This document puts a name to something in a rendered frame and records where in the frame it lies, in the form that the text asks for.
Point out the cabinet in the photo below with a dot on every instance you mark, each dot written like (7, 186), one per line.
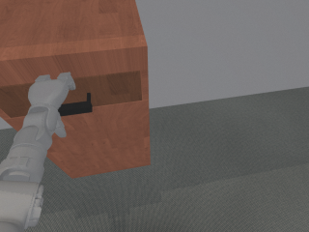
(83, 38)

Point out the robot left upper arm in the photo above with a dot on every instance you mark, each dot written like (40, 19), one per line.
(20, 205)

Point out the handle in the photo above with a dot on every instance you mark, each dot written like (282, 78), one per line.
(74, 108)

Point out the drawer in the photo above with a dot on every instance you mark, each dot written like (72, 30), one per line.
(105, 89)

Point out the left robot hand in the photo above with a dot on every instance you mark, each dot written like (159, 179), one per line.
(52, 92)

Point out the left robot forearm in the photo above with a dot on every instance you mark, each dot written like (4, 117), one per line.
(24, 162)

